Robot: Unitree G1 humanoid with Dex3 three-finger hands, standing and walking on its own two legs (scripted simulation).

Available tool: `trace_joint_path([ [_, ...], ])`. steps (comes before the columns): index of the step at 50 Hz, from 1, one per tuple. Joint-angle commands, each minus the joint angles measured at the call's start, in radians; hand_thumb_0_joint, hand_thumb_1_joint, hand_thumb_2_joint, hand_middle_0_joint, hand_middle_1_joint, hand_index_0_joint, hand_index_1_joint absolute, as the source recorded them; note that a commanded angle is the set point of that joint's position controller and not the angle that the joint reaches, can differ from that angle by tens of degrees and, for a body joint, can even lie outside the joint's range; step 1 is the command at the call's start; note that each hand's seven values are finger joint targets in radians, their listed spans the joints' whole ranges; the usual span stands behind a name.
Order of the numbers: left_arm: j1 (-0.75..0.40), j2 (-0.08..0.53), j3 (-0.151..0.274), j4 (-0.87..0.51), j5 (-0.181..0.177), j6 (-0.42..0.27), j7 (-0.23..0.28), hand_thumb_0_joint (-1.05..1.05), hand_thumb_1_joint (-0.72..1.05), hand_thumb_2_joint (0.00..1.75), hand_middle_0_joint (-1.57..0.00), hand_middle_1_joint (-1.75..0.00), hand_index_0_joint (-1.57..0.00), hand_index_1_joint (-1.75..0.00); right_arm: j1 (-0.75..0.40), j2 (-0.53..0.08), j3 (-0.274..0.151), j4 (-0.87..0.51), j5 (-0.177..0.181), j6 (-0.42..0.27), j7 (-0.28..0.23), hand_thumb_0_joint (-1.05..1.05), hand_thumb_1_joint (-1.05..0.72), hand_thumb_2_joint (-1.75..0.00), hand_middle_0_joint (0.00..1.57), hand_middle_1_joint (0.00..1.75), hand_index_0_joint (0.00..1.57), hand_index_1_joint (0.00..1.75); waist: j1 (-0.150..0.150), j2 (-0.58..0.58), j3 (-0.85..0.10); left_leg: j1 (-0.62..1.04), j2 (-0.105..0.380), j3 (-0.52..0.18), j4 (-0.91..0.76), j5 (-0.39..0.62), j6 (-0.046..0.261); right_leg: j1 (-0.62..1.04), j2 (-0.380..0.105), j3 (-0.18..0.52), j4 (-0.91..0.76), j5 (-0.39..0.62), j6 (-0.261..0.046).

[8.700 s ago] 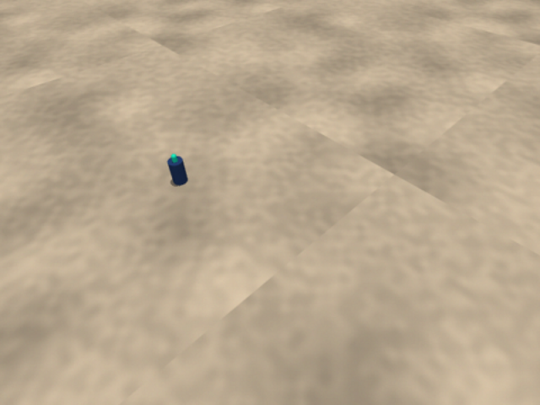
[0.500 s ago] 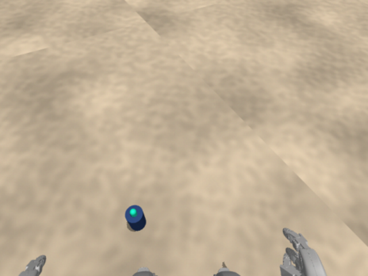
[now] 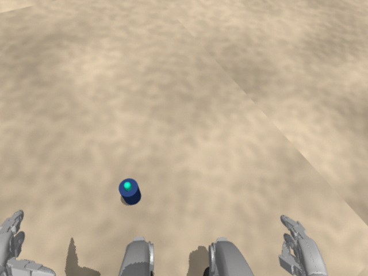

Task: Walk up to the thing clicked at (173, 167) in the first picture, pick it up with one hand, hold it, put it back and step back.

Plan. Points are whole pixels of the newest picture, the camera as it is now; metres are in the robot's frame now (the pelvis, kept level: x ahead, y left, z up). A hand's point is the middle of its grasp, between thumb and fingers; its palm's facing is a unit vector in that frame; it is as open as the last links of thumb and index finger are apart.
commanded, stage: go down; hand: left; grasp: from the side
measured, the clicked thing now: (129, 190) +0.47 +0.21 -0.55
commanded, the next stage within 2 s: approach in 1.76 s
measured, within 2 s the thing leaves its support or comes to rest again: neither
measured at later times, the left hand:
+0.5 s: hand (42, 205) +0.33 +0.37 -0.17, palm faces +0.21 -0.96 -0.18, open 17.1 cm
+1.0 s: hand (45, 194) +0.36 +0.39 -0.21, palm faces +0.20 -0.97 -0.12, open 17.1 cm
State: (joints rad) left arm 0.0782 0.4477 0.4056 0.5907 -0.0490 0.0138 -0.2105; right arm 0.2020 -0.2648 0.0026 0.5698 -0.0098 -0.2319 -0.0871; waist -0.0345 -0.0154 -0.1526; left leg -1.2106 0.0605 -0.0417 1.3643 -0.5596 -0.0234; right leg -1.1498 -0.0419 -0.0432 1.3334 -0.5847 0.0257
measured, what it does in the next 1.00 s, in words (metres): lowers itself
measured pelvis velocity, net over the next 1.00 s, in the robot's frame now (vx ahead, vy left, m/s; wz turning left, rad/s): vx -0.06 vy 0.00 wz -0.07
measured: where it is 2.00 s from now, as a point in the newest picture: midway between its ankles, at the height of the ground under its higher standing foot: outside the picture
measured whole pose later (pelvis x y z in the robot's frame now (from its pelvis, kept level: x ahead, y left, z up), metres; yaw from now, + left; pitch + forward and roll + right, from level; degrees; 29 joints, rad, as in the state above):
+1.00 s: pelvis -0.06 +0.00 -0.22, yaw -4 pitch +33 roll -5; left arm -0.62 0.86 0.81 1.09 -0.12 -0.35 -0.60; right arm 0.12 -0.35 0.08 0.68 -0.05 -0.14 -0.02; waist -0.09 -0.03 -0.11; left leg -2.05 0.06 -0.13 2.13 -0.66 -0.04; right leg -1.97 -0.02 -0.05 2.09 -0.69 0.02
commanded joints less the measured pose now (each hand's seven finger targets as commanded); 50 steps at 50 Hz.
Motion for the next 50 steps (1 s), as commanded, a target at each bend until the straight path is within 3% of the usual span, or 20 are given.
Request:
trace_joint_path([
  [1, -0.209, 0.318, 0.135, -0.070, -0.029, -0.192, -0.066, 0.00, -0.55, 0.06, -0.07, -0.09, -0.06, -0.10, 0.023, -0.179, -0.074, -0.087, -0.001, -0.038, -0.009, 0.00, -0.92, -0.90, 0.20, 0.30, 0.20, 0.30, 0.008, 0.161, -0.378, 0.179, -0.026, -0.003, -0.060, 0.182, 0.030, -0.020, 0.027, 0.030, -0.026, 0.166, -0.049],
  [3, -0.238, 0.338, 0.167, -0.002, -0.039, -0.224, -0.090, 0.00, -0.57, 0.06, -0.07, -0.09, -0.06, -0.10, 0.019, -0.199, -0.075, -0.088, -0.001, -0.029, -0.003, 0.00, -0.90, -0.90, 0.20, 0.30, 0.20, 0.30, 0.019, 0.161, -0.398, 0.152, -0.021, -0.028, -0.051, 0.126, 0.024, -0.083, 0.034, 0.011, 0.026, 0.120, -0.052],
  [5, -0.257, 0.394, 0.225, 0.066, -0.048, -0.247, -0.110, 0.00, -0.55, 0.07, -0.06, -0.09, -0.05, -0.09, 0.019, -0.213, -0.073, -0.073, 0.000, -0.017, 0.004, 0.00, -0.90, -0.90, 0.20, 0.30, 0.20, 0.30, 0.044, 0.170, -0.448, 0.144, -0.018, -0.042, -0.016, 0.157, 0.024, -0.126, 0.034, 0.004, 0.073, 0.138, -0.054],
  [7, -0.298, 0.389, 0.226, 0.094, -0.054, -0.271, -0.134, 0.00, -0.51, 0.09, -0.05, -0.09, -0.04, -0.09, 0.023, -0.215, -0.073, -0.064, -0.003, -0.004, 0.011, 0.00, -0.89, -0.90, 0.20, 0.30, 0.20, 0.30, 0.041, 0.164, -0.475, 0.116, -0.018, -0.042, 0.018, 0.180, 0.024, -0.153, 0.034, 0.000, 0.105, 0.148, -0.058],
  [9, -0.329, 0.461, 0.281, 0.115, -0.061, -0.292, -0.152, 0.00, -0.50, 0.08, -0.05, -0.08, -0.04, -0.09, 0.023, -0.223, -0.071, -0.056, -0.005, 0.007, 0.014, 0.00, -0.89, -0.90, 0.20, 0.30, 0.20, 0.30, 0.057, 0.143, -0.497, 0.068, -0.022, -0.028, 0.063, 0.193, 0.032, -0.145, 0.036, 0.010, 0.117, 0.155, -0.056],
  [11, -0.423, 0.491, 0.297, 0.113, -0.065, -0.319, -0.174, 0.00, -0.49, 0.08, -0.05, -0.08, -0.04, -0.08, 0.029, -0.232, -0.072, -0.041, -0.007, 0.013, 0.019, 0.00, -0.89, -0.90, 0.20, 0.30, 0.20, 0.30, 0.039, 0.161, -0.521, 0.044, -0.021, -0.033, 0.100, 0.183, 0.033, -0.194, 0.038, 0.004, 0.164, 0.147, -0.059],
  [14, -0.467, 0.538, 0.343, 0.166, -0.077, -0.354, -0.205, 0.00, -0.46, 0.09, -0.04, -0.08, -0.04, -0.09, 0.032, -0.238, -0.064, -0.015, -0.013, 0.025, 0.021, 0.00, -0.90, -0.90, 0.20, 0.30, 0.20, 0.30, 0.036, 0.139, -0.539, -0.013, -0.025, -0.022, 0.181, 0.226, 0.043, -0.233, 0.039, 0.006, 0.205, 0.174, -0.057],
  [17, -0.556, 0.579, 0.355, 0.201, -0.085, -0.390, -0.237, 0.00, -0.42, 0.09, -0.04, -0.08, -0.04, -0.08, 0.034, -0.233, -0.052, 0.005, -0.021, 0.033, 0.023, 0.00, -0.90, -0.90, 0.20, 0.30, 0.20, 0.30, 0.018, 0.109, -0.517, -0.136, -0.024, -0.008, 0.237, 0.153, 0.050, -0.237, 0.039, 0.030, 0.216, 0.119, -0.049],
  [18, -0.596, 0.562, 0.345, 0.209, -0.091, -0.400, -0.252, 0.00, -0.42, 0.08, -0.04, -0.08, -0.03, -0.08, 0.043, -0.235, -0.051, 0.011, -0.022, 0.036, 0.026, 0.00, -0.90, -0.90, 0.20, 0.30, 0.20, 0.30, 0.003, 0.112, -0.524, -0.149, -0.023, -0.010, 0.250, 0.124, 0.049, -0.263, 0.039, 0.031, 0.229, 0.097, -0.050],
  [22, -0.676, 0.646, 0.378, 0.229, -0.092, -0.422, -0.292, 0.00, -0.43, 0.06, -0.04, -0.06, -0.04, -0.06, 0.044, -0.257, -0.046, 0.020, -0.026, 0.043, 0.029, 0.00, -0.90, -0.90, 0.20, 0.30, 0.20, 0.30, 0.010, 0.158, -0.549, -0.176, -0.018, -0.018, 0.277, 0.026, 0.039, -0.343, 0.041, 0.023, 0.277, 0.017, -0.055],
  [27, -0.722, 0.722, 0.423, 0.237, -0.100, -0.422, -0.329, 0.00, -0.43, 0.04, -0.04, -0.05, -0.04, -0.05, 0.057, -0.278, -0.032, 0.034, -0.031, 0.053, 0.032, 0.00, -0.91, -0.90, 0.20, 0.30, 0.20, 0.30, 0.021, 0.188, -0.630, -0.168, -0.019, -0.016, 0.348, 0.133, 0.040, -0.356, 0.043, 0.000, 0.351, 0.098, -0.058],
  [30, -0.736, 0.720, 0.419, 0.270, -0.099, -0.413, -0.344, 0.00, -0.44, 0.04, -0.04, -0.05, -0.04, -0.05, 0.057, -0.278, -0.030, 0.043, -0.030, 0.061, 0.035, 0.00, -0.91, -0.90, 0.20, 0.30, 0.20, 0.30, 0.015, 0.195, -0.587, -0.216, -0.017, -0.022, 0.359, 0.075, 0.039, -0.410, 0.045, -0.010, 0.378, 0.056, -0.060],
  [31, -0.738, 0.750, 0.443, 0.260, -0.098, -0.411, -0.343, 0.00, -0.45, 0.04, -0.05, -0.05, -0.04, -0.05, 0.053, -0.282, -0.028, 0.035, -0.030, 0.061, 0.035, 0.00, -0.91, -0.90, 0.20, 0.30, 0.20, 0.30, 0.025, 0.195, -0.597, -0.228, -0.017, -0.020, 0.366, 0.073, 0.040, -0.407, 0.047, -0.012, 0.386, 0.055, -0.059],
  [33, -0.746, 0.757, 0.441, 0.270, -0.097, -0.410, -0.349, 0.00, -0.43, 0.04, -0.04, -0.05, -0.04, -0.05, 0.047, -0.287, -0.024, 0.041, -0.028, 0.064, 0.038, 0.00, -0.91, -0.90, 0.20, 0.30, 0.20, 0.30, 0.022, 0.214, -0.563, -0.242, -0.013, -0.034, 0.366, 0.036, 0.035, -0.452, 0.048, -0.027, 0.420, 0.034, -0.062],
  [38, -0.779, 0.777, 0.457, 0.274, -0.104, -0.408, -0.367, 0.00, -0.43, 0.05, -0.04, -0.04, -0.03, -0.04, 0.055, -0.299, -0.020, 0.050, -0.031, 0.066, 0.043, 0.00, -0.91, -0.91, 0.20, 0.30, 0.20, 0.30, 0.015, 0.235, -0.584, -0.232, -0.010, -0.040, 0.417, 0.106, 0.035, -0.512, 0.049, -0.040, 0.479, 0.082, -0.066],
  [40, -0.821, 0.778, 0.454, 0.279, -0.103, -0.412, -0.372, 0.00, -0.44, 0.05, -0.03, -0.05, -0.03, -0.05, 0.058, -0.300, -0.018, 0.048, -0.032, 0.068, 0.046, 0.00, -0.92, -0.91, 0.20, 0.30, 0.20, 0.30, -0.004, 0.229, -0.571, -0.266, -0.011, -0.040, 0.437, 0.082, 0.037, -0.526, 0.048, -0.042, 0.492, 0.070, -0.064],
  [44, -0.863, 0.814, 0.458, 0.297, -0.097, -0.417, -0.381, 0.00, -0.44, 0.06, -0.04, -0.05, -0.03, -0.05, 0.053, -0.308, -0.012, 0.053, -0.036, 0.069, 0.048, 0.00, -0.91, -0.90, 0.20, 0.30, 0.20, 0.30, -0.008, 0.251, -0.530, -0.305, -0.008, -0.049, 0.441, -0.005, 0.034, -0.576, 0.049, -0.050, 0.523, 0.014, -0.063],
  [46, -0.890, 0.817, 0.457, 0.303, -0.102, -0.419, -0.390, 0.00, -0.43, 0.06, -0.03, -0.06, -0.03, -0.05, 0.059, -0.311, -0.010, 0.062, -0.039, 0.069, 0.050, 0.00, -0.91, -0.90, 0.20, 0.30, 0.20, 0.30, -0.015, 0.250, -0.538, -0.316, -0.010, -0.041, 0.470, -0.002, 0.036, -0.590, 0.049, -0.049, 0.534, 0.017, -0.063],
  [50, -0.916, 0.890, 0.485, 0.313, -0.100, -0.418, -0.396, 0.00, -0.45, 0.06, -0.03, -0.05, -0.03, -0.05, 0.048, -0.311, 0.003, 0.047, -0.045, 0.069, 0.051, 0.00, -0.91, -0.91, 0.20, 0.30, 0.20, 0.30, -0.012, 0.202, -0.564, -0.404, -0.019, -0.007, 0.530, 0.003, 0.049, -0.527, 0.051, -0.035, 0.525, 0.008, -0.055],
])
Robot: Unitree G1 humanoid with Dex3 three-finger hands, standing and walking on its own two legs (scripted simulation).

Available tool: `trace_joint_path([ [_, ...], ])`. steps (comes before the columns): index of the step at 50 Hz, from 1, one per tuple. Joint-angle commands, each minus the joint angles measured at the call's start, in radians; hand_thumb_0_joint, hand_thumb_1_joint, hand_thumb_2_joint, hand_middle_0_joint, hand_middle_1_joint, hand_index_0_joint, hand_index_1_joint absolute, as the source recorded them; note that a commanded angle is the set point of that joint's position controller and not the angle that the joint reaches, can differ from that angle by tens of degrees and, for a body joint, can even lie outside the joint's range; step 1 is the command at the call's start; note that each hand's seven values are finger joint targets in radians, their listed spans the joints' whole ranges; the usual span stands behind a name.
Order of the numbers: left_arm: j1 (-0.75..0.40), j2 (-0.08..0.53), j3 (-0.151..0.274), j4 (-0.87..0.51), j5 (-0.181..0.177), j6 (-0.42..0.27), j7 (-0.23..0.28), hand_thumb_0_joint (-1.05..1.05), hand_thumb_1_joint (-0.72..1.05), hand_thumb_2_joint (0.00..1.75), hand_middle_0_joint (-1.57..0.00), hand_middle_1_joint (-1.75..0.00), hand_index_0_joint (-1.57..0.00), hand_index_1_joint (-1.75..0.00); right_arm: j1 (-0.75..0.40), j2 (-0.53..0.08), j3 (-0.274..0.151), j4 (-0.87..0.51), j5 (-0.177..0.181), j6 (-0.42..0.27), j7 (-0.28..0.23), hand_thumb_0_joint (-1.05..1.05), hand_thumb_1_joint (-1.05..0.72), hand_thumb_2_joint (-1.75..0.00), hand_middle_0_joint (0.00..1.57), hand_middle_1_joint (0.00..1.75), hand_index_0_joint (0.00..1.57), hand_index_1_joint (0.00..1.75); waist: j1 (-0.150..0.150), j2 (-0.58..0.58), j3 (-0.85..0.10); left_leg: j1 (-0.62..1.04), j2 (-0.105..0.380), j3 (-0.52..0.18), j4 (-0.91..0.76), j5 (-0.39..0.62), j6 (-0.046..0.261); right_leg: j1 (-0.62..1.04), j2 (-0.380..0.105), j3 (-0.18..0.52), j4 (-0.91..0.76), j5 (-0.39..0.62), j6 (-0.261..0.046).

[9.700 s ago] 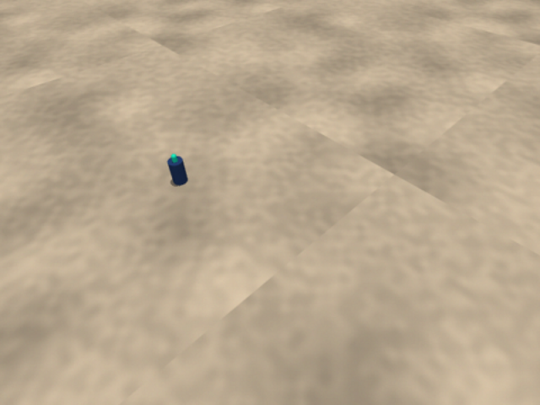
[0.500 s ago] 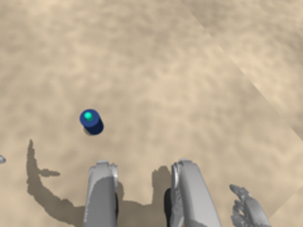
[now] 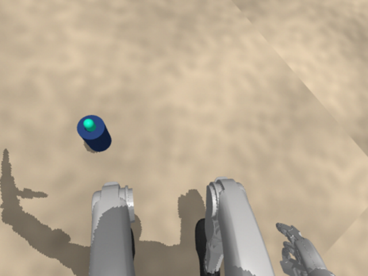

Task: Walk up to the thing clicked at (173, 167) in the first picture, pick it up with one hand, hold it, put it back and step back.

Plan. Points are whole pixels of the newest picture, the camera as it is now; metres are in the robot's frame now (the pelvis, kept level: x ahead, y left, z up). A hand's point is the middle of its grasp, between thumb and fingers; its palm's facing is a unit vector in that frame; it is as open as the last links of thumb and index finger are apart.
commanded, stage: go down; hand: left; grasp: from the side
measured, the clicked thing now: (94, 132) +0.51 +0.25 -0.33
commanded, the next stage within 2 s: approach in 0.76 s
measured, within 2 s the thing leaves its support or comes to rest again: neither
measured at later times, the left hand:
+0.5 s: hand out of the picture +0.41 +0.43 -0.01, palm faces +0.27 -0.96 -0.09, open 17.0 cm
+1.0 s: hand out of the picture +0.42 +0.44 -0.02, palm faces +0.28 -0.96 -0.07, open 17.1 cm
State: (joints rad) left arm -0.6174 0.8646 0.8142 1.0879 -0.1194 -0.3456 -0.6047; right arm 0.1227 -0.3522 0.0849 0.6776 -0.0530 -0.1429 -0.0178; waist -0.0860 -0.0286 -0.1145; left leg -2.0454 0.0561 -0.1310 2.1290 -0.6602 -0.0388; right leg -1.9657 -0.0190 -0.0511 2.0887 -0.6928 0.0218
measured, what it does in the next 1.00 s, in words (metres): lowers itself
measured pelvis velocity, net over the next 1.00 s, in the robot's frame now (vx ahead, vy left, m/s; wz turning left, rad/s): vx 0.00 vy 0.01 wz -0.04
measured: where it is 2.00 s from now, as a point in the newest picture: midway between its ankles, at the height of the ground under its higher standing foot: (167, 267)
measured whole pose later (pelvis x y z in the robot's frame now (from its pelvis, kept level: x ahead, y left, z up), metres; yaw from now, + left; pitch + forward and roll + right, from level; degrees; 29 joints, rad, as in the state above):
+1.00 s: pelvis +0.00 +0.01 -0.05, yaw -3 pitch +31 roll -8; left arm -0.74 1.02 0.88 1.18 -0.15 -0.39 -0.65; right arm 0.11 -0.38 0.15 0.67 -0.08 -0.12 0.00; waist -0.13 -0.05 -0.05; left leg -2.19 0.05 -0.17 2.31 -0.67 -0.03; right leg -2.09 0.00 -0.07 2.24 -0.69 0.04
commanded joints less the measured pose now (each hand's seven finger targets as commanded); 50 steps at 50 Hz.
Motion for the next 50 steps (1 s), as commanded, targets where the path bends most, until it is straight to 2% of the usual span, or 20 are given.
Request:
trace_joint_path([
  [1, -0.213, 0.460, 0.069, -0.157, -0.031, -0.055, -0.003, 0.00, -0.45, 0.07, -0.04, -0.06, -0.03, -0.06, 0.144, -0.218, -0.075, -0.046, -0.002, -0.020, -0.016, 0.00, -0.91, -0.91, 0.20, 0.30, 0.20, 0.30, 0.034, 0.202, -0.585, 0.410, -0.014, 0.086, -0.229, 0.097, 0.064, 0.290, 0.029, -0.024, -0.231, 0.103, -0.050],
  [3, -0.224, 0.463, 0.069, -0.168, -0.027, -0.054, -0.006, 0.00, -0.42, 0.08, -0.03, -0.06, -0.03, -0.06, 0.144, -0.222, -0.077, -0.046, -0.004, -0.018, -0.016, 0.00, -0.91, -0.90, 0.20, 0.30, 0.20, 0.30, 0.034, 0.223, -0.601, 0.416, -0.014, 0.085, -0.223, 0.099, 0.062, 0.278, 0.031, -0.032, -0.212, 0.109, -0.052],
  [4, -0.233, 0.512, 0.094, -0.180, -0.028, -0.054, -0.004, 0.00, -0.42, 0.07, -0.03, -0.06, -0.03, -0.06, 0.128, -0.226, -0.074, -0.060, -0.004, -0.018, -0.017, 0.00, -0.91, -0.90, 0.20, 0.30, 0.20, 0.30, 0.051, 0.220, -0.600, 0.396, -0.014, 0.088, -0.218, 0.084, 0.064, 0.281, 0.032, -0.026, -0.214, 0.090, -0.051],
  [5, -0.222, 0.485, 0.081, -0.162, -0.027, -0.051, -0.006, 0.00, -0.42, 0.08, -0.03, -0.06, -0.02, -0.06, 0.144, -0.225, -0.073, -0.045, -0.003, -0.016, -0.016, 0.00, -0.91, -0.90, 0.20, 0.30, 0.20, 0.30, 0.041, 0.224, -0.605, 0.415, -0.012, 0.083, -0.221, 0.095, 0.061, 0.272, 0.033, -0.038, -0.201, 0.103, -0.054],
  [7, -0.241, 0.508, 0.095, -0.191, -0.023, -0.052, -0.008, 0.00, -0.42, 0.08, -0.03, -0.06, -0.02, -0.06, 0.141, -0.233, -0.075, -0.054, -0.003, -0.015, -0.014, 0.00, -0.91, -0.91, 0.20, 0.30, 0.20, 0.30, 0.045, 0.256, -0.630, 0.434, -0.012, 0.077, -0.218, 0.113, 0.058, 0.256, 0.033, -0.046, -0.176, 0.124, -0.057],
  [11, -0.254, 0.475, 0.066, -0.179, -0.025, -0.046, -0.017, 0.00, -0.40, 0.09, -0.03, -0.06, -0.02, -0.06, 0.156, -0.231, -0.073, -0.030, -0.001, -0.013, -0.014, 0.00, -0.91, -0.91, 0.20, 0.30, 0.20, 0.30, 0.029, 0.263, -0.594, 0.430, -0.012, 0.064, -0.209, 0.107, 0.056, 0.191, 0.034, -0.055, -0.154, 0.117, -0.060],
  [13, -0.267, 0.528, 0.097, -0.206, -0.023, -0.049, -0.013, 0.00, -0.43, 0.07, -0.04, -0.06, -0.03, -0.06, 0.142, -0.244, -0.075, -0.052, 0.000, -0.011, -0.016, 0.00, -0.91, -0.90, 0.20, 0.30, 0.20, 0.30, 0.042, 0.291, -0.611, 0.449, -0.010, 0.059, -0.210, 0.107, 0.054, 0.186, 0.033, -0.056, -0.145, 0.123, -0.061],
  [16, -0.269, 0.481, 0.075, -0.196, -0.028, -0.049, -0.018, 0.00, -0.41, 0.08, -0.03, -0.07, -0.03, -0.07, 0.157, -0.241, -0.072, -0.037, -0.001, -0.008, -0.013, 0.00, -0.91, -0.91, 0.20, 0.30, 0.20, 0.30, 0.021, 0.293, -0.586, 0.444, -0.009, 0.050, -0.202, 0.113, 0.053, 0.166, 0.031, -0.065, -0.131, 0.133, -0.060],
  [20, -0.277, 0.505, 0.077, -0.195, -0.028, -0.052, -0.020, 0.00, -0.39, 0.08, -0.03, -0.06, -0.03, -0.06, 0.155, -0.245, -0.069, -0.032, 0.000, -0.005, -0.012, 0.00, -0.91, -0.90, 0.20, 0.30, 0.20, 0.30, 0.028, 0.308, -0.566, 0.435, -0.008, 0.041, -0.204, 0.075, 0.052, 0.130, 0.030, -0.067, -0.115, 0.103, -0.061],
  [23, -0.284, 0.525, 0.099, -0.205, -0.036, -0.057, -0.019, 0.00, -0.40, 0.09, -0.03, -0.06, -0.02, -0.06, 0.163, -0.243, -0.064, -0.030, -0.003, 0.000, -0.010, 0.00, -0.91, -0.91, 0.20, 0.30, 0.20, 0.30, 0.031, 0.287, -0.602, 0.420, -0.013, 0.060, -0.174, 0.125, 0.056, 0.176, 0.031, -0.063, -0.120, 0.134, -0.059],
  [27, -0.267, 0.506, 0.088, -0.171, -0.032, -0.052, -0.022, 0.00, -0.39, 0.08, -0.03, -0.05, -0.02, -0.06, 0.164, -0.244, -0.061, -0.029, -0.005, 0.004, -0.008, 0.00, -0.91, -0.91, 0.20, 0.30, 0.20, 0.30, 0.022, 0.278, -0.571, 0.403, -0.012, 0.056, -0.166, 0.113, 0.057, 0.156, 0.033, -0.068, -0.116, 0.123, -0.059],
  [29, -0.298, 0.551, 0.104, -0.197, -0.032, -0.057, -0.020, 0.00, -0.38, 0.09, -0.03, -0.06, -0.02, -0.06, 0.159, -0.249, -0.058, -0.029, -0.004, 0.005, -0.008, 0.00, -0.91, -0.91, 0.20, 0.30, 0.20, 0.30, 0.031, 0.303, -0.579, 0.413, -0.009, 0.049, -0.173, 0.099, 0.054, 0.144, 0.034, -0.068, -0.103, 0.112, -0.060],
  [32, -0.287, 0.515, 0.091, -0.175, -0.037, -0.059, -0.026, 0.00, -0.38, 0.09, -0.03, -0.06, -0.02, -0.06, 0.160, -0.248, -0.055, -0.028, -0.005, 0.007, -0.006, 0.00, -0.91, -0.91, 0.20, 0.30, 0.20, 0.30, 0.016, 0.301, -0.564, 0.408, -0.009, 0.047, -0.165, 0.097, 0.053, 0.131, 0.034, -0.075, -0.098, 0.114, -0.059],
  [35, -0.312, 0.570, 0.116, -0.203, -0.042, -0.066, -0.028, 0.00, -0.39, 0.08, -0.03, -0.05, -0.02, -0.06, 0.160, -0.251, -0.050, -0.030, -0.009, 0.009, -0.007, 0.00, -0.91, -0.91, 0.20, 0.30, 0.20, 0.30, 0.023, 0.286, -0.608, 0.395, -0.014, 0.064, -0.135, 0.143, 0.058, 0.177, 0.035, -0.064, -0.104, 0.145, -0.057],
  [38, -0.282, 0.532, 0.100, -0.145, -0.039, -0.063, -0.035, 0.00, -0.37, 0.09, -0.03, -0.06, -0.02, -0.06, 0.158, -0.253, -0.044, -0.027, -0.010, 0.010, -0.005, 0.00, -0.91, -0.91, 0.20, 0.30, 0.20, 0.30, 0.010, 0.294, -0.550, 0.388, -0.010, 0.049, -0.142, 0.134, 0.055, 0.134, 0.035, -0.077, -0.083, 0.135, -0.060],
  [42, -0.292, 0.571, 0.124, -0.152, -0.041, -0.070, -0.039, 0.00, -0.37, 0.09, -0.03, -0.06, -0.02, -0.06, 0.151, -0.263, -0.040, -0.036, -0.015, 0.014, -0.005, 0.00, -0.91, -0.91, 0.20, 0.30, 0.20, 0.30, 0.012, 0.309, -0.570, 0.396, -0.008, 0.048, -0.127, 0.134, 0.054, 0.144, 0.037, -0.079, -0.075, 0.140, -0.057],
  [43, -0.301, 0.581, 0.125, -0.158, -0.041, -0.071, -0.041, 0.00, -0.43, 0.14, -0.05, -0.09, -0.02, -0.12, 0.150, -0.263, -0.039, -0.038, -0.014, 0.015, -0.004, 0.00, -0.92, -0.91, 0.20, 0.30, 0.20, 0.30, 0.013, 0.299, -0.577, 0.391, -0.009, 0.051, -0.123, 0.131, 0.056, 0.144, 0.038, -0.078, -0.077, 0.135, -0.058],
  [44, -0.319, 0.583, 0.119, -0.152, -0.043, -0.075, -0.044, 0.00, -0.49, 0.06, -0.07, -0.05, -0.05, -0.07, 0.151, -0.260, -0.035, -0.037, -0.014, 0.015, -0.004, 0.00, -0.90, -0.90, 0.20, 0.30, 0.20, 0.30, -0.001, 0.285, -0.555, 0.361, -0.009, 0.053, -0.116, 0.113, 0.059, 0.142, 0.040, -0.079, -0.081, 0.119, -0.055],
  [45, -0.291, 0.547, 0.115, -0.101, -0.048, -0.075, -0.046, 0.00, -0.52, 0.02, -0.07, -0.05, -0.05, -0.07, 0.149, -0.256, -0.028, -0.035, -0.018, 0.016, -0.003, 0.00, -0.91, -0.90, 0.20, 0.30, 0.20, 0.30, -0.010, 0.259, -0.535, 0.336, -0.010, 0.057, -0.098, 0.130, 0.062, 0.157, 0.041, -0.079, -0.083, 0.137, -0.052],
  [50, -0.313, 0.502, 0.088, -0.030, -0.071, -0.136, -0.051, 0.00, -0.57, 0.00, -0.08, -0.05, -0.06, -0.06, 0.111, -0.265, -0.004, -0.060, -0.032, 0.007, 0.005, 0.00, -0.91, -0.90, 0.20, 0.30, 0.20, 0.30, -0.049, 0.213, -0.453, 0.251, -0.004, 0.046, -0.045, 0.080, 0.067, 0.121, 0.053, -0.097, -0.059, 0.106, -0.048],
])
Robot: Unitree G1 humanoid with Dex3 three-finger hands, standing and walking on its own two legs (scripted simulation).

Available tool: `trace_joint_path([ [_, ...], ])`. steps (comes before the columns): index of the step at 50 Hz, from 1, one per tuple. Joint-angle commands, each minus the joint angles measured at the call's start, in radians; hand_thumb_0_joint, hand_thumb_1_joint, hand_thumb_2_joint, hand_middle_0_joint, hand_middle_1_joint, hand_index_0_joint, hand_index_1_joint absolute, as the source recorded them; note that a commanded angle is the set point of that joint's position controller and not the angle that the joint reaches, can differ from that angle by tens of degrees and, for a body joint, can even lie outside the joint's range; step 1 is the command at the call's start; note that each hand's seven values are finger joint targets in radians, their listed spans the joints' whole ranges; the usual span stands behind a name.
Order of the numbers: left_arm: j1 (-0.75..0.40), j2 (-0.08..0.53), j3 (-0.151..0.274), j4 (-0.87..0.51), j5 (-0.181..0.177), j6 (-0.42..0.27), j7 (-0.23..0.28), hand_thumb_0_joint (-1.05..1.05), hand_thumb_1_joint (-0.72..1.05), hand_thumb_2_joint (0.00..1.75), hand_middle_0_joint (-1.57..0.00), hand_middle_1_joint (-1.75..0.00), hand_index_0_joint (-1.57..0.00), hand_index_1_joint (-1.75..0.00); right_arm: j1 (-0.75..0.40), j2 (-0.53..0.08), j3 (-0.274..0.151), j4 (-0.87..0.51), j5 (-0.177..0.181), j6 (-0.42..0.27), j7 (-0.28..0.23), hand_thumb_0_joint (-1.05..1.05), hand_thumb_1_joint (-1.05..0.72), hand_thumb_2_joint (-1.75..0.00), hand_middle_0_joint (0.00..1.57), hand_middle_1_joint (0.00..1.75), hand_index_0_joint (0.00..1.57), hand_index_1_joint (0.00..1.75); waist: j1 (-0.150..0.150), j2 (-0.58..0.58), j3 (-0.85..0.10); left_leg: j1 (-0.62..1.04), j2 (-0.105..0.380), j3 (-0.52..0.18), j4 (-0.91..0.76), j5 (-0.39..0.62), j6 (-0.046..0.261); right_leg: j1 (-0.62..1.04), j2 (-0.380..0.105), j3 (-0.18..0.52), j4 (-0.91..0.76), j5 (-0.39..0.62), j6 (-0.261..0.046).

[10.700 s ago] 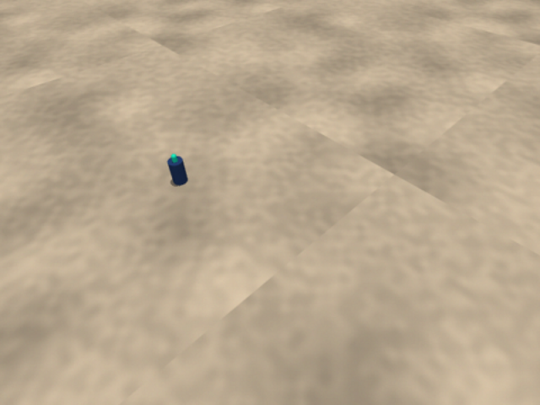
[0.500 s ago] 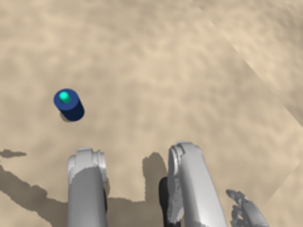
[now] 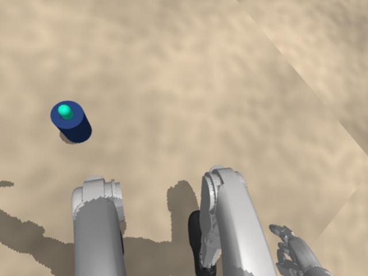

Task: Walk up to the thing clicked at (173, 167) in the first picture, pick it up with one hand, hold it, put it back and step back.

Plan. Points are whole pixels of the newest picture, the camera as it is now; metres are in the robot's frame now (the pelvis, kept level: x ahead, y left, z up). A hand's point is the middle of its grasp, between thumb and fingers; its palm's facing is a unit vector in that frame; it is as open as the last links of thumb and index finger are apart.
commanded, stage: approach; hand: left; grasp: from the side
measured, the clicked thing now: (71, 121) +0.51 +0.26 -0.27
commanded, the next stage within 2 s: close in in 0.42 s
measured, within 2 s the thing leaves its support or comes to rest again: neither
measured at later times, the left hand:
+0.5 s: hand (12, 123) +0.46 +0.36 -0.17, palm faces +0.26 -0.97 +0.00, open 17.6 cm
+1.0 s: hand (53, 128) +0.47 +0.29 -0.24, palm faces +0.31 -0.95 +0.00, open 17.4 cm
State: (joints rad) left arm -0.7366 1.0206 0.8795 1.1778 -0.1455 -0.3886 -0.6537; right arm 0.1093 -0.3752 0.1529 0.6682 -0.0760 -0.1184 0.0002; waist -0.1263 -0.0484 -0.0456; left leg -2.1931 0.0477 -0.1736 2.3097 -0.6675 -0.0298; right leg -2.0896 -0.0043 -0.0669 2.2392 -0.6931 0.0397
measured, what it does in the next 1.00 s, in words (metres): lowers itself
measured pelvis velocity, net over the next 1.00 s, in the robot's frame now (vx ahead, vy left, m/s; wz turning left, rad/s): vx -0.01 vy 0.02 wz -0.15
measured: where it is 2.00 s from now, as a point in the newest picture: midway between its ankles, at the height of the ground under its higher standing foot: (159, 265)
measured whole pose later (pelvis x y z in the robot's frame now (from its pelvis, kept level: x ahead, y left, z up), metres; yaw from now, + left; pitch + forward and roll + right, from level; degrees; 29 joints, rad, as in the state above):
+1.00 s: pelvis -0.01 +0.02 -0.08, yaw -9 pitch +14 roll -16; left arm -0.71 0.94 0.68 1.48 -0.10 -1.01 -0.16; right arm -0.15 -0.40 0.51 0.54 -0.36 0.05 0.10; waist -0.27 -0.27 0.30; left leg -2.24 0.04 -0.38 2.66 -0.70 -0.02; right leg -2.08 0.09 -0.19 2.43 -0.64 0.08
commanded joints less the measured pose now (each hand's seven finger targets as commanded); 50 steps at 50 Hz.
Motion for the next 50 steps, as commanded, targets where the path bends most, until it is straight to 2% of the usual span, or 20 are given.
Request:
trace_joint_path([
  [1, -0.185, 0.313, 0.002, -0.082, -0.050, -0.108, -0.004, 0.00, -0.57, 0.00, -0.08, -0.05, -0.06, -0.06, 0.122, -0.243, -0.067, -0.046, -0.010, -0.018, -0.012, 0.00, -0.91, -0.90, 0.20, 0.30, 0.20, 0.30, -0.016, 0.223, -0.498, 0.401, 0.005, 0.079, -0.226, 0.070, 0.055, 0.213, 0.040, -0.091, -0.197, 0.088, -0.067],
  [4, -0.216, 0.343, 0.010, -0.065, -0.057, -0.164, 0.001, 0.00, -0.58, 0.00, -0.08, -0.06, -0.07, -0.07, 0.104, -0.257, -0.045, -0.075, -0.027, -0.016, -0.007, 0.00, -0.90, -0.90, 0.20, 0.30, 0.20, 0.30, -0.030, 0.237, -0.525, 0.400, 0.008, 0.074, -0.190, 0.091, 0.050, 0.239, 0.046, -0.099, -0.176, 0.113, -0.064],
  [7, -0.204, 0.273, -0.046, 0.022, -0.054, -0.202, 0.012, 0.00, -0.57, 0.03, -0.07, -0.07, -0.06, -0.08, 0.091, -0.261, -0.017, -0.064, -0.046, -0.006, 0.002, 0.00, -0.90, -0.90, 0.20, 0.30, 0.20, 0.30, -0.054, 0.246, -0.475, 0.404, 0.014, 0.063, -0.164, 0.099, 0.043, 0.206, 0.050, -0.117, -0.146, 0.121, -0.065],
  [9, -0.237, 0.377, 0.006, -0.026, -0.037, -0.242, 0.039, 0.00, -0.60, 0.03, -0.08, -0.08, -0.06, -0.09, 0.063, -0.282, -0.007, -0.086, -0.063, 0.009, 0.005, 0.00, -0.90, -0.90, 0.20, 0.30, 0.20, 0.30, -0.038, 0.298, -0.518, 0.450, 0.020, 0.052, -0.149, 0.138, 0.034, 0.213, 0.052, -0.123, -0.120, 0.154, -0.067],
  [10, -0.245, 0.380, -0.007, -0.028, -0.024, -0.258, 0.049, 0.00, -0.59, 0.03, -0.07, -0.08, -0.06, -0.09, 0.051, -0.286, 0.004, -0.090, -0.073, 0.018, 0.006, 0.00, -0.90, -0.90, 0.20, 0.30, 0.20, 0.30, -0.040, 0.341, -0.510, 0.467, 0.023, 0.049, -0.146, 0.138, 0.029, 0.200, 0.051, -0.127, -0.103, 0.152, -0.069],
  [11, -0.238, 0.401, 0.014, -0.036, -0.015, -0.273, 0.063, 0.00, -0.60, 0.03, -0.08, -0.08, -0.07, -0.09, 0.049, -0.293, 0.008, -0.092, -0.084, 0.029, 0.010, 0.00, -0.90, -0.90, 0.20, 0.30, 0.20, 0.30, -0.038, 0.362, -0.527, 0.483, 0.025, 0.044, -0.140, 0.155, 0.024, 0.211, 0.052, -0.133, -0.088, 0.166, -0.069],
  [12, -0.246, 0.339, -0.040, -0.027, -0.013, -0.289, 0.069, 0.00, -0.59, 0.06, -0.06, -0.09, -0.05, -0.10, 0.046, -0.284, 0.025, -0.077, -0.092, 0.039, 0.016, 0.00, -0.90, -0.90, 0.20, 0.30, 0.20, 0.30, -0.061, 0.371, -0.505, 0.480, 0.026, 0.038, -0.133, 0.150, 0.022, 0.204, 0.052, -0.137, -0.080, 0.162, -0.068],
  [13, -0.250, 0.337, -0.026, -0.038, -0.011, -0.306, 0.083, 0.00, -0.60, 0.06, -0.07, -0.09, -0.06, -0.11, 0.044, -0.287, 0.029, -0.077, -0.100, 0.045, 0.020, 0.00, -0.90, -0.90, 0.20, 0.30, 0.20, 0.30, -0.058, 0.374, -0.507, 0.494, 0.028, 0.030, -0.129, 0.159, 0.017, 0.195, 0.054, -0.144, -0.072, 0.168, -0.068],
  [14, -0.253, 0.410, 0.021, -0.075, -0.005, -0.327, 0.103, 0.00, -0.59, 0.07, -0.07, -0.09, -0.05, -0.11, 0.017, -0.300, 0.035, -0.098, -0.111, 0.051, 0.019, 0.00, -0.91, -0.90, 0.20, 0.30, 0.20, 0.30, -0.046, 0.405, -0.534, 0.511, 0.030, 0.035, -0.110, 0.195, 0.017, 0.219, 0.055, -0.143, -0.062, 0.199, -0.066],
  [15, -0.248, 0.419, 0.014, -0.059, 0.003, -0.345, 0.115, 0.00, -0.60, 0.05, -0.07, -0.10, -0.06, -0.11, 0.017, -0.303, 0.044, -0.088, -0.118, 0.059, 0.022, 0.00, -0.92, -0.91, 0.20, 0.30, 0.20, 0.30, -0.051, 0.409, -0.539, 0.512, 0.031, 0.031, -0.099, 0.190, 0.016, 0.217, 0.057, -0.144, -0.055, 0.190, -0.065],
  [17, -0.232, 0.346, -0.030, -0.040, 0.010, -0.378, 0.132, 0.00, -0.61, 0.07, -0.07, -0.11, -0.06, -0.12, -0.007, -0.305, 0.062, -0.084, -0.138, 0.076, 0.029, 0.00, -0.92, -0.91, 0.20, 0.30, 0.20, 0.30, -0.079, 0.436, -0.496, 0.512, 0.035, 0.018, -0.093, 0.187, 0.010, 0.212, 0.058, -0.158, -0.036, 0.195, -0.065],
  [19, -0.240, 0.395, 0.005, -0.044, 0.016, -0.408, 0.163, 0.00, -0.61, 0.07, -0.07, -0.11, -0.06, -0.12, -0.050, -0.321, 0.073, -0.110, -0.152, 0.082, 0.028, 0.00, -0.93, -0.91, 0.20, 0.30, 0.20, 0.30, -0.078, 0.432, -0.492, 0.495, 0.037, 0.014, -0.067, 0.183, 0.012, 0.215, 0.062, -0.162, -0.030, 0.197, -0.062],
  [21, -0.225, 0.315, -0.052, -0.003, 0.015, -0.436, 0.177, 0.00, -0.60, 0.08, -0.06, -0.12, -0.05, -0.13, -0.062, -0.324, 0.098, -0.111, -0.166, 0.096, 0.034, 0.00, -0.93, -0.91, 0.20, 0.30, 0.20, 0.30, -0.112, 0.433, -0.464, 0.499, 0.040, -0.004, -0.060, 0.198, 0.007, 0.223, 0.064, -0.180, -0.013, 0.215, -0.060],
  [23, -0.203, 0.336, -0.037, 0.045, 0.015, -0.458, 0.203, 0.00, -0.60, 0.07, -0.06, -0.12, -0.06, -0.13, -0.075, -0.334, 0.112, -0.119, -0.180, 0.103, 0.033, 0.00, -0.94, -0.91, 0.20, 0.30, 0.20, 0.30, -0.121, 0.407, -0.455, 0.476, 0.044, -0.008, -0.028, 0.197, 0.012, 0.243, 0.071, -0.186, -0.017, 0.224, -0.054],
  [27, -0.193, 0.242, -0.119, 0.123, 0.012, -0.517, 0.241, 0.00, -0.61, 0.02, -0.07, -0.09, -0.07, -0.09, -0.121, -0.342, 0.160, -0.138, -0.204, 0.116, 0.042, 0.00, -0.94, -0.91, 0.20, 0.30, 0.20, 0.30, -0.173, 0.371, -0.376, 0.433, 0.048, -0.036, -0.008, 0.184, 0.010, 0.254, 0.082, -0.216, -0.003, 0.233, -0.050],
  [31, -0.192, 0.242, -0.114, 0.143, -0.005, -0.581, 0.307, 0.00, -0.61, 0.03, -0.07, -0.09, -0.07, -0.09, -0.162, -0.359, 0.192, -0.154, -0.222, 0.127, 0.049, 0.00, -0.94, -0.91, 0.20, 0.30, 0.20, 0.30, -0.177, 0.342, -0.340, 0.403, 0.051, -0.051, 0.013, 0.134, 0.010, 0.266, 0.092, -0.234, 0.002, 0.209, -0.044],
  [35, -0.172, 0.270, -0.090, 0.154, 0.013, -0.633, 0.395, 0.00, -0.58, 0.06, -0.06, -0.10, -0.06, -0.09, -0.178, -0.364, 0.216, -0.149, -0.250, 0.146, 0.057, 0.00, -0.94, -0.91, 0.20, 0.30, 0.20, 0.30, -0.178, 0.379, -0.316, 0.410, 0.057, -0.063, 0.020, 0.151, 0.001, 0.284, 0.100, -0.246, 0.018, 0.229, -0.042],
  [40, -0.176, 0.222, -0.142, 0.140, 0.051, -0.679, 0.463, 0.00, -0.52, 0.08, -0.05, -0.09, -0.05, -0.09, -0.216, -0.370, 0.225, -0.152, -0.280, 0.168, 0.065, 0.00, -0.93, -0.91, 0.20, 0.30, 0.20, 0.30, -0.206, 0.426, -0.256, 0.423, 0.063, -0.081, 0.011, 0.149, -0.008, 0.261, 0.101, -0.260, 0.033, 0.234, -0.043],
  [46, -0.167, 0.140, -0.206, 0.152, 0.047, -0.692, 0.495, 0.00, -0.51, 0.09, -0.03, -0.09, -0.04, -0.08, -0.219, -0.376, 0.227, -0.148, -0.290, 0.183, 0.074, 0.00, -0.93, -0.91, 0.20, 0.30, 0.20, 0.30, -0.241, 0.375, -0.245, 0.408, 0.061, -0.101, 0.024, 0.126, -0.002, 0.262, 0.106, -0.273, 0.028, 0.241, -0.034],
  [50, -0.167, 0.112, -0.232, 0.176, 0.042, -0.701, 0.525, 0.00, -0.46, 0.10, -0.03, -0.08, -0.03, -0.07, -0.223, -0.368, 0.237, -0.145, -0.289, 0.188, 0.083, 0.00, -0.93, -0.91, 0.20, 0.30, 0.20, 0.30, -0.245, 0.334, -0.226, 0.365, 0.054, -0.106, 0.035, 0.105, 0.006, 0.271, 0.110, -0.276, 0.022, 0.235, -0.031],
])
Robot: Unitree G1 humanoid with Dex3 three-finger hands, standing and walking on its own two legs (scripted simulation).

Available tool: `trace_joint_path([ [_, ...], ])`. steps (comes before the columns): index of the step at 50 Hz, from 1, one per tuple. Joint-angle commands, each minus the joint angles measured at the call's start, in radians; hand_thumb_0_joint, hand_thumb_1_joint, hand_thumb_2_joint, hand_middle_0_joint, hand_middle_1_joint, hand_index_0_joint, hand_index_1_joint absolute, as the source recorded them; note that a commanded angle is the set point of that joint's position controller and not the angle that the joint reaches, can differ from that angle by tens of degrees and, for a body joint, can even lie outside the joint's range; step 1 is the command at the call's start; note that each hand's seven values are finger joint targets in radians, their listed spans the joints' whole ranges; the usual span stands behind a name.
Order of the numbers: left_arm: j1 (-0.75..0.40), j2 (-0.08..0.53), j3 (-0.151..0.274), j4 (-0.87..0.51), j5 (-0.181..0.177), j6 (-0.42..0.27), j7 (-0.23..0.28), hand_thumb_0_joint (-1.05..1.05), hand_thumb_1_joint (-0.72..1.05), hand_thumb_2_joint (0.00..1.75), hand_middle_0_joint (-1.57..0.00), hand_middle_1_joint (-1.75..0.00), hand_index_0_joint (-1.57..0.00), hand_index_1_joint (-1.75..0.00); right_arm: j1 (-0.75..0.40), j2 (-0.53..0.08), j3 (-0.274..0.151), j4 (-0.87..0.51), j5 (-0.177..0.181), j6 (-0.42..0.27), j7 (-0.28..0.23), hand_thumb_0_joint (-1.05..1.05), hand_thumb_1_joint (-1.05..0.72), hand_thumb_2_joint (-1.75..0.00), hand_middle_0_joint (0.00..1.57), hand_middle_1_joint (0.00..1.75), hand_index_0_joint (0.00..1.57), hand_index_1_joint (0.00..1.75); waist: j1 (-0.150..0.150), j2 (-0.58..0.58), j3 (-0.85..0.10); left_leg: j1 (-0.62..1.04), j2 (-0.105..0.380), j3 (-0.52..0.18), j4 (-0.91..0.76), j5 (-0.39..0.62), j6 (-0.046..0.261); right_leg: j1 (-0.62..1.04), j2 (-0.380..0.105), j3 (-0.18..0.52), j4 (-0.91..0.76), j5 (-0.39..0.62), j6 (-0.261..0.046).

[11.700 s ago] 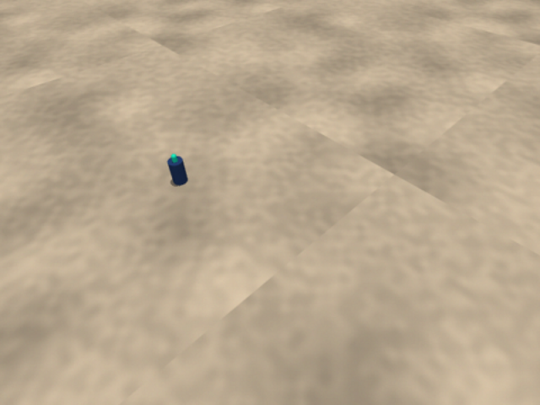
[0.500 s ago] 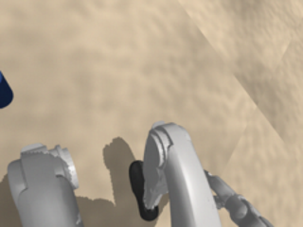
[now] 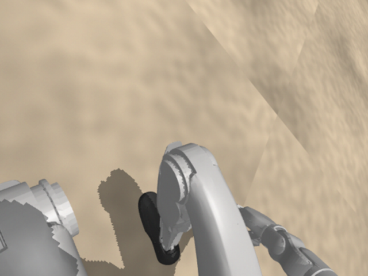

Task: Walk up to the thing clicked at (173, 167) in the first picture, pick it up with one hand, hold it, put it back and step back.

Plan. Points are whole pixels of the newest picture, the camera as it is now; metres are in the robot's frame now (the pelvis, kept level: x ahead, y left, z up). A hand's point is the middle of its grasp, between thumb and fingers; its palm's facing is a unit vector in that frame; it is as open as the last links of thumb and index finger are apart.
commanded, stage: close in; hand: left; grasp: from the side
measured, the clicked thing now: out of the picture +0.48 +0.32 -0.19
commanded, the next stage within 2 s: rest palm in 0.10 s
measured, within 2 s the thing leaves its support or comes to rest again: leaves its support in 1.52 s
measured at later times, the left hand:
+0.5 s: hand out of the picture +0.45 +0.32 -0.16, palm faces +0.46 -0.89 -0.02, open 14.1 cm
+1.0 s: hand out of the picture +0.46 +0.32 -0.15, palm faces +0.45 -0.89 -0.04, open 8.8 cm
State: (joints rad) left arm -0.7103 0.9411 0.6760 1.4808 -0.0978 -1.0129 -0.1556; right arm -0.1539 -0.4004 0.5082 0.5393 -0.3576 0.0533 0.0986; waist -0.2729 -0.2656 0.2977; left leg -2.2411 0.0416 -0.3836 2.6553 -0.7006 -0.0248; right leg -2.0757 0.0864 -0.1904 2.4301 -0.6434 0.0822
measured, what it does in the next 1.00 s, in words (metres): stands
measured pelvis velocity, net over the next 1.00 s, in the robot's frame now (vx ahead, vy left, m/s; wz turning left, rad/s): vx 0.00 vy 0.00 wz -0.02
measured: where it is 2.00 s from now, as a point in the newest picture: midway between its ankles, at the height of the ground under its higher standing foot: (116, 267)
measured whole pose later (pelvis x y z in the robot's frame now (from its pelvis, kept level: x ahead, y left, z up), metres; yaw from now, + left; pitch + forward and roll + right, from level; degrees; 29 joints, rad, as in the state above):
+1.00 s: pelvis +0.00 +0.00 +0.01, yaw -1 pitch +14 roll -18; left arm -0.79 0.97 0.54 1.53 -0.01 -1.04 0.04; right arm -0.17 -0.37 0.54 0.54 -0.37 0.10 0.12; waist -0.29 -0.28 0.29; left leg -2.23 0.04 -0.42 2.64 -0.71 -0.04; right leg -2.06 0.09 -0.22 2.39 -0.63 0.09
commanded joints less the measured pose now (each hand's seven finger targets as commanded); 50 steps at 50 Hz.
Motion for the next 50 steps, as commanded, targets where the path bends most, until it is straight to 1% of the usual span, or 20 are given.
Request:
trace_joint_path([
  [1, -0.190, 0.191, -0.029, -0.129, -0.002, -0.080, 0.035, 0.00, -0.46, 0.11, -0.03, -0.09, -0.03, -0.08, 0.037, -0.342, -0.121, -0.017, -0.007, 0.018, -0.014, 0.00, -0.92, -0.91, 0.20, 0.30, 0.20, 0.30, -0.096, 0.548, -0.556, 0.410, 0.061, 0.103, -0.314, 0.125, 0.001, 0.244, 0.019, -0.152, -0.169, 0.174, -0.075],
  [3, -0.206, 0.209, -0.041, -0.135, 0.014, -0.093, 0.051, 0.00, -0.42, 0.12, -0.02, -0.08, -0.02, -0.07, 0.035, -0.347, -0.117, -0.015, -0.009, 0.025, -0.011, 0.00, -0.92, -0.91, 0.20, 0.30, 0.20, 0.30, -0.102, 0.575, -0.547, 0.419, 0.062, 0.094, -0.324, 0.120, -0.006, 0.240, 0.019, -0.159, -0.160, 0.169, -0.077],
  [5, -0.193, 0.202, -0.036, -0.145, 0.015, -0.100, 0.066, 0.00, -0.39, 0.12, -0.02, -0.07, -0.02, -0.07, 0.033, -0.345, -0.116, -0.016, -0.013, 0.029, -0.008, 0.00, -0.91, -0.90, 0.20, 0.30, 0.20, 0.30, -0.091, 0.586, -0.563, 0.445, 0.066, 0.091, -0.322, 0.147, -0.010, 0.252, 0.021, -0.157, -0.153, 0.191, -0.076],
  [6, -0.209, 0.200, -0.041, -0.137, 0.015, -0.105, 0.074, 0.00, -0.37, 0.13, -0.01, -0.08, -0.02, -0.07, 0.033, -0.345, -0.114, -0.021, -0.013, 0.032, -0.005, 0.00, -0.91, -0.90, 0.20, 0.30, 0.20, 0.30, -0.100, 0.581, -0.556, 0.426, 0.062, 0.093, -0.319, 0.136, -0.007, 0.253, 0.021, -0.158, -0.156, 0.183, -0.076],
  [10, -0.210, 0.201, -0.042, -0.130, 0.023, -0.114, 0.107, 0.00, -0.38, 0.13, -0.02, -0.07, -0.02, -0.07, 0.024, -0.343, -0.112, -0.025, -0.015, 0.035, 0.000, 0.00, -0.92, -0.91, 0.20, 0.30, 0.20, 0.30, -0.101, 0.562, -0.542, 0.402, 0.061, 0.097, -0.314, 0.114, -0.002, 0.252, 0.024, -0.157, -0.167, 0.171, -0.074],
  [12, -0.209, 0.188, -0.049, -0.130, 0.027, -0.117, 0.117, 0.00, -0.26, 0.21, -0.09, -0.11, -0.08, -0.12, 0.027, -0.344, -0.113, -0.023, -0.018, 0.038, 0.002, 0.00, -0.89, -0.90, 0.20, 0.30, 0.20, 0.30, -0.105, 0.579, -0.548, 0.431, 0.065, 0.088, -0.322, 0.130, -0.009, 0.252, 0.025, -0.160, -0.159, 0.182, -0.075],
  [15, -0.217, 0.159, -0.082, -0.107, 0.033, -0.112, 0.129, 0.00, -0.20, 0.25, -0.12, -0.14, -0.11, -0.15, 0.024, -0.334, -0.107, -0.024, -0.019, 0.039, 0.004, 0.00, -0.89, -0.90, 0.20, 0.30, 0.20, 0.30, -0.117, 0.555, -0.538, 0.411, 0.063, 0.093, -0.311, 0.129, -0.003, 0.253, 0.029, -0.159, -0.169, 0.189, -0.074],
  [18, -0.240, 0.173, -0.089, -0.117, 0.034, -0.115, 0.140, 0.00, -0.07, 0.37, -0.31, -0.33, -0.31, -0.33, 0.027, -0.333, -0.105, -0.020, -0.017, 0.041, 0.004, 0.00, -0.89, -0.90, 0.20, 0.30, 0.20, 0.30, -0.123, 0.542, -0.538, 0.393, 0.061, 0.098, -0.306, 0.100, 0.003, 0.257, 0.030, -0.158, -0.182, 0.175, -0.072],
  [22, -0.252, 0.168, -0.101, -0.117, 0.031, -0.117, 0.151, 0.00, 0.07, 0.45, -0.36, -0.39, -0.36, -0.38, 0.035, -0.328, -0.099, -0.011, -0.020, 0.039, 0.004, 0.00, -0.88, -0.89, 0.20, 0.30, 0.20, 0.30, -0.123, 0.558, -0.581, 0.427, 0.062, 0.098, -0.296, 0.145, 0.001, 0.284, 0.035, -0.156, -0.180, 0.217, -0.072],
  [24, -0.260, 0.163, -0.106, -0.102, 0.037, -0.114, 0.161, 0.00, 0.16, 0.51, -0.42, -0.44, -0.42, -0.43, 0.033, -0.329, -0.097, -0.013, -0.017, 0.041, 0.004, 0.00, -0.87, -0.89, 0.20, 0.30, 0.20, 0.30, -0.126, 0.560, -0.562, 0.421, 0.062, 0.092, -0.308, 0.147, -0.002, 0.273, 0.033, -0.163, -0.178, 0.216, -0.074],
  [27, -0.272, 0.188, -0.114, -0.090, 0.055, -0.107, 0.173, 0.00, 0.23, 0.56, -0.50, -0.51, -0.50, -0.50, 0.026, -0.327, -0.093, -0.016, -0.014, 0.047, 0.004, 0.00, -0.87, -0.89, 0.20, 0.30, 0.20, 0.30, -0.129, 0.565, -0.537, 0.399, 0.062, 0.090, -0.318, 0.115, -0.002, 0.258, 0.034, -0.167, -0.183, 0.186, -0.076],
  [28, -0.269, 0.175, -0.118, -0.090, 0.057, -0.107, 0.176, 0.00, 0.28, 0.59, -0.50, -0.53, -0.50, -0.52, 0.030, -0.326, -0.093, -0.014, -0.018, 0.049, 0.005, 0.00, -0.86, -0.89, 0.20, 0.30, 0.20, 0.30, -0.129, 0.574, -0.548, 0.424, 0.065, 0.088, -0.320, 0.140, -0.005, 0.266, 0.034, -0.166, -0.179, 0.208, -0.076],
  [31, -0.285, 0.204, -0.100, -0.082, 0.050, -0.108, 0.186, 0.00, 0.32, 0.65, -0.59, -0.61, -0.59, -0.60, 0.021, -0.335, -0.090, -0.020, -0.014, 0.053, 0.003, 0.00, -0.86, -0.89, 0.20, 0.30, 0.20, 0.30, -0.129, 0.583, -0.535, 0.413, 0.065, 0.080, -0.327, 0.127, -0.005, 0.255, 0.033, -0.168, -0.180, 0.200, -0.077],
  [36, -0.297, 0.201, -0.089, -0.083, 0.036, -0.109, 0.198, 0.00, 0.46, 0.81, -0.75, -0.79, -0.76, -0.78, 0.025, -0.331, -0.090, -0.016, -0.015, 0.058, -0.002, 0.00, -0.86, -0.89, 0.20, 0.30, 0.20, 0.30, -0.135, 0.555, -0.560, 0.409, 0.063, 0.092, -0.311, 0.133, 0.006, 0.287, 0.036, -0.159, -0.207, 0.215, -0.071],
  [40, -0.297, 0.213, -0.098, -0.083, 0.057, -0.103, 0.206, 0.00, 0.51, 1.01, -0.93, -1.01, -0.94, -1.01, 0.019, -0.322, -0.091, -0.014, -0.015, 0.059, -0.001, 0.00, -0.86, -0.89, 0.20, 0.30, 0.20, 0.30, -0.128, 0.571, -0.543, 0.398, 0.065, 0.099, -0.323, 0.106, 0.005, 0.273, 0.037, -0.155, -0.213, 0.186, -0.076],
  [43, -0.312, 0.215, -0.109, -0.095, 0.065, -0.104, 0.212, 0.00, 0.51, 1.12, -1.04, -1.15, -1.05, -1.14, 0.020, -0.325, -0.090, -0.013, -0.017, 0.059, -0.001, 0.00, -0.87, -0.89, 0.20, 0.30, 0.20, 0.30, -0.135, 0.591, -0.542, 0.401, 0.064, 0.096, -0.334, 0.092, 0.003, 0.272, 0.036, -0.161, -0.211, 0.174, -0.078],
  [44, -0.313, 0.196, -0.117, -0.087, 0.067, -0.103, 0.213, 0.00, 0.52, 1.14, -1.05, -1.17, -1.07, -1.16, 0.022, -0.323, -0.092, -0.011, -0.019, 0.058, 0.001, 0.00, -0.87, -0.89, 0.20, 0.30, 0.20, 0.30, -0.142, 0.587, -0.543, 0.412, 0.064, 0.090, -0.335, 0.104, 0.002, 0.269, 0.035, -0.164, -0.210, 0.187, -0.076],
  [45, -0.313, 0.206, -0.111, -0.092, 0.067, -0.100, 0.215, 0.00, 0.53, 1.15, -1.07, -1.19, -1.09, -1.18, 0.022, -0.324, -0.093, -0.012, -0.016, 0.056, 0.001, 0.00, -0.87, -0.89, 0.20, 0.30, 0.20, 0.30, -0.136, 0.591, -0.547, 0.418, 0.066, 0.092, -0.336, 0.114, 0.002, 0.270, 0.036, -0.160, -0.209, 0.192, -0.078],
  [49, -0.324, 0.207, -0.115, -0.100, 0.063, -0.100, 0.210, 0.00, 0.49, 1.21, -1.16, -1.28, -1.17, -1.27, 0.030, -0.331, -0.093, -0.005, -0.017, 0.058, -0.001, 0.00, -0.87, -0.89, 0.20, 0.30, 0.20, 0.30, -0.147, 0.610, -0.573, 0.455, 0.069, 0.087, -0.335, 0.164, -0.003, 0.286, 0.035, -0.162, -0.207, 0.234, -0.077],
  [50, -0.320, 0.208, -0.113, -0.103, 0.062, -0.098, 0.208, 0.00, 0.48, 1.21, -1.16, -1.29, -1.18, -1.28, 0.020, -0.329, -0.094, -0.003, -0.015, 0.056, -0.002, 0.00, -0.87, -0.89, 0.20, 0.30, 0.20, 0.30, -0.140, 0.615, -0.570, 0.457, 0.069, 0.088, -0.334, 0.172, -0.004, 0.276, 0.034, -0.159, -0.204, 0.238, -0.078],
])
